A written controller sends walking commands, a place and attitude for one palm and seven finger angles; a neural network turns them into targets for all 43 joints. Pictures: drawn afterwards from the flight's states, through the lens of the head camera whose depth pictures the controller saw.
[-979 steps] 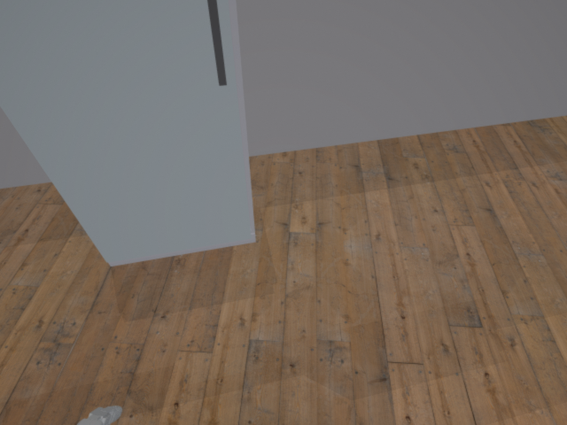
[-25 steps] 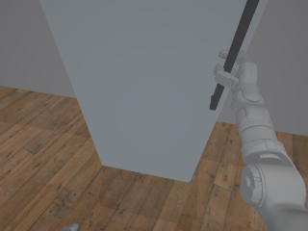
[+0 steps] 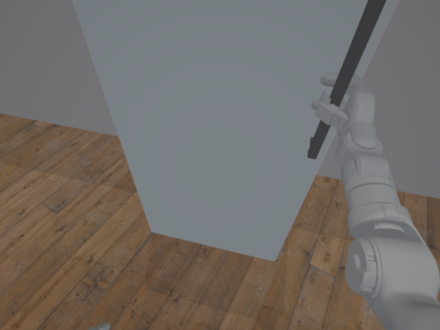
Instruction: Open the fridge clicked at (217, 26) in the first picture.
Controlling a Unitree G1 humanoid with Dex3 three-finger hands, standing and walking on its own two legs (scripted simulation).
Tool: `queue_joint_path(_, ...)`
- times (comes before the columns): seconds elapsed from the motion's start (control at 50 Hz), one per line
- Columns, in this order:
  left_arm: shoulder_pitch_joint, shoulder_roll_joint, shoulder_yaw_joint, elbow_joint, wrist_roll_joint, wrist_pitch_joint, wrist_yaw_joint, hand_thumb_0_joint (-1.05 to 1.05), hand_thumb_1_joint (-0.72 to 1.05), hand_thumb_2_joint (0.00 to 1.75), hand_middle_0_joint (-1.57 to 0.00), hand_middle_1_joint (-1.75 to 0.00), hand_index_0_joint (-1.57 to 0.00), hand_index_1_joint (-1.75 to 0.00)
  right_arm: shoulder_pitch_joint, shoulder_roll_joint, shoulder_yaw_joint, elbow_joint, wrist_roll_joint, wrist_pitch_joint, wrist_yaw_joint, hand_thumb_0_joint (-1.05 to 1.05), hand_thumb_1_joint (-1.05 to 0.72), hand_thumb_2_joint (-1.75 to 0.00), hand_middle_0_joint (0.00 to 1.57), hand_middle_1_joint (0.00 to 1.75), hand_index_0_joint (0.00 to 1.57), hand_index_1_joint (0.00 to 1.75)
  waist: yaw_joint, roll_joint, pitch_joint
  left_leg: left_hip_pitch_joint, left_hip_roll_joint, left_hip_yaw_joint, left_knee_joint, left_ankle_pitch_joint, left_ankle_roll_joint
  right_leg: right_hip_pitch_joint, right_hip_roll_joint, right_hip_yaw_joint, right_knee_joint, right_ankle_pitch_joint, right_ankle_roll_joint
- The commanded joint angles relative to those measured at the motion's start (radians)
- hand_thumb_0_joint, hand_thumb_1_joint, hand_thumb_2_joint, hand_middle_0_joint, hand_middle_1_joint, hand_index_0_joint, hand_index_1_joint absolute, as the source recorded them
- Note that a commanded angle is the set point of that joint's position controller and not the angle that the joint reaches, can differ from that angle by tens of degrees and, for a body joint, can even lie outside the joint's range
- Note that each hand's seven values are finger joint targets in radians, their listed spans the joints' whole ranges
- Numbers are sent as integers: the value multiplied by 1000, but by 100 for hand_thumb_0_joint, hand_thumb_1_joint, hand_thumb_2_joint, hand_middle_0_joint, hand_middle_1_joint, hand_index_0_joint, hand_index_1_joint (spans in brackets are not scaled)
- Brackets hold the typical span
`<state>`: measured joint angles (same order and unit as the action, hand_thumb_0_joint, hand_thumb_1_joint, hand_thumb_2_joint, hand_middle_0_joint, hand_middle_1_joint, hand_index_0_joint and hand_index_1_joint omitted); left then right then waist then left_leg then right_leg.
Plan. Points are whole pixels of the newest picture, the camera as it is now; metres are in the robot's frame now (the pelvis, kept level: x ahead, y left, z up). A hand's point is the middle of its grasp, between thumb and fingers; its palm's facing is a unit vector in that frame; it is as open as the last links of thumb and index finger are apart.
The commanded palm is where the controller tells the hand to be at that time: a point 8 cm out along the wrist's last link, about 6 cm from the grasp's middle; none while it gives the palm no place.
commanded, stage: grip the handle and tug to test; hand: right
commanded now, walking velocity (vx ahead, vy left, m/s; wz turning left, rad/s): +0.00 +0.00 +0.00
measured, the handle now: (350, 54) +0.52 -0.14 +0.27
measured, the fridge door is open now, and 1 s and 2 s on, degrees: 0 15 45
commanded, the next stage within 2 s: pull the door a little, standing still in 0.26 s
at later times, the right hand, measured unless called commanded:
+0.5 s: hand (321, 114) +0.45 -0.11 +0.19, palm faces +0.13 +0.99 +0.02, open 5.3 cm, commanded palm +0.41 -0.16 +0.19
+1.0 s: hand (306, 169) +0.33 -0.08 +0.18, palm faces -0.02 +0.99 -0.15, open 6.5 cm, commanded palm +0.30 -0.13 +0.19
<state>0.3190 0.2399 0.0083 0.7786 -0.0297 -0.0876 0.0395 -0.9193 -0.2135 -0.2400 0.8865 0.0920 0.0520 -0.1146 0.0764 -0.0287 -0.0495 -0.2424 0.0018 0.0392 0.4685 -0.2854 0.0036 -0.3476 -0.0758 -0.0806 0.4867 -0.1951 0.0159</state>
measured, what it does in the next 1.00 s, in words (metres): stands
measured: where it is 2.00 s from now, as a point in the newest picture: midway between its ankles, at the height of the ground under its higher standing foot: outside the picture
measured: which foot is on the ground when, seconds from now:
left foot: down 0.00-1.00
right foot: down 0.00-1.00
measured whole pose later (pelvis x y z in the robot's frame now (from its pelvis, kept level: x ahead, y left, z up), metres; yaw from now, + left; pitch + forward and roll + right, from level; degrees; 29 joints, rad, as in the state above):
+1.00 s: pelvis +0.02 +0.02 +0.00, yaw -1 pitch +1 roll -1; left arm 0.09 0.21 -0.03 0.55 0.00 0.08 0.07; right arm -0.11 -0.18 0.08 -0.25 0.08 0.09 -0.09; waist 0.00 -0.04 0.00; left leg -0.18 0.01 0.05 0.52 -0.35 0.01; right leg -0.27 -0.06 -0.06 0.49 -0.23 0.05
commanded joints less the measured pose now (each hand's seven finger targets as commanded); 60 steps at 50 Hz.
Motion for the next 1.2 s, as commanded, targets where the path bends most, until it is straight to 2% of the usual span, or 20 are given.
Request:
queue_joint_path(0.0, -38, 132, 49, -138, -11, -40, 6, 0, 90, 90, -20, -30, -20, -30, -393, -171, -11, -333, 11, -66, 5, 0, -90, -90, 45, 140, 45, 140, -54, 41, -372, 93, -50, -8, -45, 412, 7, 262, 63, 32, -11, 274, -42)
queue_joint_path(0.08, -59, 134, 50, -146, -16, -33, 10, 0, 90, 90, -20, -30, -20, -30, -346, -190, -35, -398, 24, -25, 3, 0, -90, -90, 45, 140, 45, 140, -63, 70, -335, 97, -51, -9, -60, 408, 3, 251, 60, 23, -24, 257, -44)
queue_joint_path(0.24, -115, 118, 49, -184, -22, -23, 10, 0, 90, 90, -20, -30, -20, -30, -181, -79, 39, -636, 34, 63, 1, 0, -90, -90, 45, 140, 45, 140, -94, 20, -376, 165, -50, 1, -54, 564, 10, 339, 59, 13, -22, 426, -41)
queue_joint_path(0.34, -145, 118, 45, -187, -20, -5, 20, 0, 90, 90, -20, -30, -20, -30, -164, -67, 49, -711, 37, 132, -3, 0, -90, -90, 45, 140, 45, 140, -87, 67, -338, 173, -46, 3, -58, 621, 3, 348, 61, 12, -24, 454, -45)
queue_joint_path(0.38, -142, 121, 39, -166, -15, 7, 31, 0, 90, 90, -20, -30, -20, -30, -255, -86, 44, -675, 32, 158, -12, 0, -90, -90, 45, 140, 45, 140, -61, 91, -300, 140, -43, -1, -65, 614, -3, 341, 64, 19, -18, 431, -47)
queue_joint_path(0.44, -175, 108, 36, -189, -15, 16, 32, 0, 90, 90, -20, -30, -20, -30, -171, -46, 61, -744, 36, 181, -8, 0, -90, -90, 45, 140, 45, 140, -87, 45, -344, 183, -36, -2, -57, 657, 1, 371, 70, 14, -18, 477, -44)
queue_joint_path(0.5, -194, 107, 33, -207, -13, 25, 30, 0, 90, 90, -20, -30, -20, -30, -72, -29, 69, -789, 45, 190, 2, 0, -90, -90, 45, 140, 45, 140, -108, 72, -378, 236, -28, 3, -45, 741, -2, 380, 72, 14, -15, 528, -41)
queue_joint_path(0.62, -271, 91, 17, -270, -15, 47, 23, 0, 90, 90, -20, -30, -20, -30, 158, 5, 103, -979, 55, 207, 25, 0, -90, -90, 45, 140, 45, 140, -133, 112, -341, 271, -12, 7, -44, 805, -14, 363, 73, 12, -35, 511, -43)
queue_joint_path(0.7, -321, 82, 7, -315, -13, 67, 10, 0, 90, 90, -20, -30, -20, -30, 360, 14, 125, -1170, 53, 239, 31, 0, -90, -90, 45, 140, 45, 140, -158, 94, -323, 274, -7, 6, -39, 817, -16, 363, 74, 10, -31, 508, -42)
queue_joint_path(0.74, -348, 74, -3, -327, -14, 80, 6, 0, 90, 90, -20, -30, -20, -30, 369, 13, 140, -1276, 52, 264, 29, 0, -90, -90, 45, 140, 45, 140, -151, 86, -304, 265, -7, 9, -40, 798, -13, 359, 74, 12, -35, 492, -42)
queue_joint_path(0.76, -328, 112, -4, -343, 12, 105, 33, 0, 90, 90, -20, -30, -20, -30, 222, -156, 165, -1268, 3, 126, 38, 0, -90, -90, 45, 140, 45, 140, -71, 107, -104, 18, 65, -40, -116, 727, -49, 289, 21, -17, 77, 451, -70)
queue_joint_path(0.78, -317, 82, -7, -316, 21, 124, 38, 0, 90, 90, -20, -30, -20, -30, 360, -91, 183, -1154, -12, 84, 36, 0, -90, -90, 45, 140, 45, 140, -72, 161, -96, -14, 81, -25, -118, 687, -55, 280, 26, 0, 108, 376, -66)
queue_joint_path(0.8, -326, 81, -3, -322, 24, 130, 38, 0, 90, 90, -20, -30, -20, -30, 425, -85, 191, -1178, -19, 55, 35, 0, -90, -90, 45, 140, 45, 140, -84, 173, -87, -15, 88, -23, -123, 685, -52, 254, 32, 6, 112, 313, -62)
queue_joint_path(0.84, -324, 49, -23, -345, 26, 138, 39, 0, 90, 90, -20, -30, -20, -30, 428, -51, 258, -1303, -22, -15, 44, 0, -90, -90, 45, 140, 45, 140, -74, 124, -153, 9, 99, -16, -73, 604, -24, 285, 20, 32, 84, 311, -55)
queue_joint_path(0.92, -299, 64, -13, -371, 34, 136, 35, 0, 90, 90, -20, -30, -20, -30, 506, -64, 258, -1428, -19, -82, 41, 0, -90, -90, 45, 140, 45, 140, -59, -69, -268, -52, 23, 29, 42, 348, -34, 463, -65, 92, 38, 686, -62)
queue_joint_path(0.98, -291, 49, -11, -396, 34, 132, 23, 0, 90, 90, -20, -30, -20, -30, 547, -58, 262, -1512, -33, -104, 37, 0, -90, -90, 45, 140, 45, 140, -48, -83, -314, -35, 10, 31, 69, 368, -29, 499, -79, 93, 75, 868, -63)
queue_joint_path(1.02, -293, 47, -12, -399, 38, 124, 20, 0, 90, 90, -20, -30, -20, -30, 584, -61, 253, -1534, -36, -116, 35, 0, -90, -90, 45, 140, 45, 140, -46, -82, -315, -32, 5, 30, 95, 299, -30, 482, -98, 131, 60, 897, -68)
queue_joint_path(1.06, -303, 38, -17, -401, 40, 119, 15, 0, 90, 90, -20, -30, -20, -30, 609, -51, 255, -1532, -39, -124, 37, 0, -90, -90, 45, 140, 45, 140, -46, -47, -283, -19, 7, 20, 66, 246, -29, 417, -110, 156, 39, 819, -70)
queue_joint_path(1.12, -308, 26, -15, -396, 32, 104, 23, 0, 90, 90, -20, -30, -20, -30, 625, -66, 245, -1548, -41, -138, 39, 0, -90, -90, 45, 140, 45, 140, -45, 78, -261, 33, 70, 4, -5, 399, -11, 301, -65, 109, 87, 572, -47)
queue_joint_path(1.18, -336, -3, -21, -395, 21, 67, 33, 0, 90, 90, -20, -30, -20, -30, 621, -79, 230, -1568, -41, -165, 41, 0, -90, -90, 45, 140, 45, 140, -68, 229, -213, 99, 203, -47, -73, 480, 79, 62, 41, 48, 244, -80, -14)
